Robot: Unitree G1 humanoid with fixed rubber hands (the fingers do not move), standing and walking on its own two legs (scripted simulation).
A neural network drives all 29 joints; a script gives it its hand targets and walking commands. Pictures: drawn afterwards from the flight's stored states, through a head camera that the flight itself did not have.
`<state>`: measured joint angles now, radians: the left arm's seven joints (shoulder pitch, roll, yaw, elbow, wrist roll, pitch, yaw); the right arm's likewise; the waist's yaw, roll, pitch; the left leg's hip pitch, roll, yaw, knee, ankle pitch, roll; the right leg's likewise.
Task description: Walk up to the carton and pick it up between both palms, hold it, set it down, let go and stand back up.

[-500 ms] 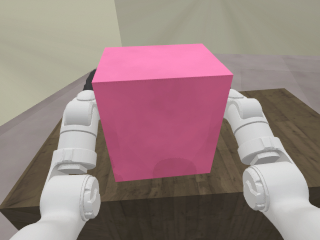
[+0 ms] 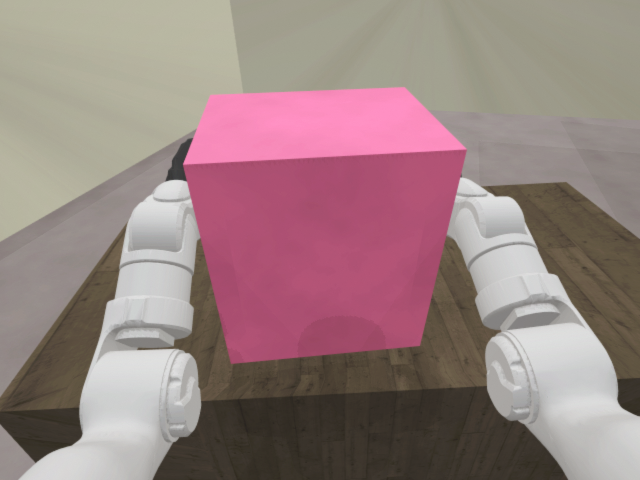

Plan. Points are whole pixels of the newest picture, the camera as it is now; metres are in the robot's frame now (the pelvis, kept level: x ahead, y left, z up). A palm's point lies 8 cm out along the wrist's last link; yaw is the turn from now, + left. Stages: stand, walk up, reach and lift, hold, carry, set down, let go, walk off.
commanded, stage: hold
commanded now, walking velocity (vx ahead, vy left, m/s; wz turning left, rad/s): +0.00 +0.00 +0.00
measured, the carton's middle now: (318, 224) +0.35 +0.02 +0.23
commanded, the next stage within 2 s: none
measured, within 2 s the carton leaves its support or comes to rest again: neither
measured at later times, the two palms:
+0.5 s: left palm (183, 192) +0.37 +0.18 +0.27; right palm (447, 194) +0.38 -0.14 +0.25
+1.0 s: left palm (187, 189) +0.37 +0.17 +0.28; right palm (451, 196) +0.38 -0.15 +0.24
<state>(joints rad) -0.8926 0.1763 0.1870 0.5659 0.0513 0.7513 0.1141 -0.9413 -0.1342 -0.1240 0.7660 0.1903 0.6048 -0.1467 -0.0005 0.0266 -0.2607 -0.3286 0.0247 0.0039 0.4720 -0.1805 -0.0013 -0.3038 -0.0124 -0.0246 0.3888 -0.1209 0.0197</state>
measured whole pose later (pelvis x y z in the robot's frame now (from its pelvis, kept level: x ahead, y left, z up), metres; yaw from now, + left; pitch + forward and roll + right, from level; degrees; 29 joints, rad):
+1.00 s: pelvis +0.00 +0.00 +0.00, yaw +0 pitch +2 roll -1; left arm -0.89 0.18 0.19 0.56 0.05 0.75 0.11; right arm -0.94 -0.13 -0.12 0.77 0.19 0.61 -0.15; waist 0.00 0.06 -0.26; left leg -0.33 0.02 0.00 0.47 -0.18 0.00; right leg -0.30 -0.01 -0.02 0.39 -0.12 0.02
